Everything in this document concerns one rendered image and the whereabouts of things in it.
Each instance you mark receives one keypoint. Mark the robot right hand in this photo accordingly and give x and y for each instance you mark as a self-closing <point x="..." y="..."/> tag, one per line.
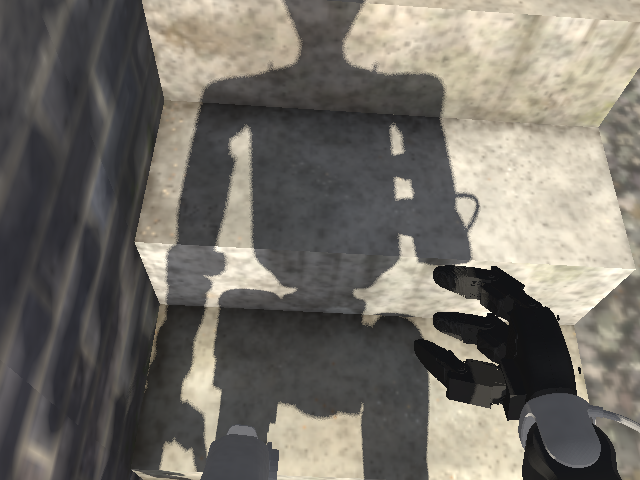
<point x="531" y="351"/>

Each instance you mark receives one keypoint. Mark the robot right forearm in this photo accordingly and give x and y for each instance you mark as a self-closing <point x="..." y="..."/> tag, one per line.
<point x="562" y="442"/>

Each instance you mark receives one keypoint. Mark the robot left thigh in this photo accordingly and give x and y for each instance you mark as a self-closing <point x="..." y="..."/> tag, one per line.
<point x="241" y="457"/>

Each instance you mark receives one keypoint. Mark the robot left shin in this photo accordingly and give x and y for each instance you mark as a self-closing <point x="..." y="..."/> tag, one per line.
<point x="240" y="430"/>

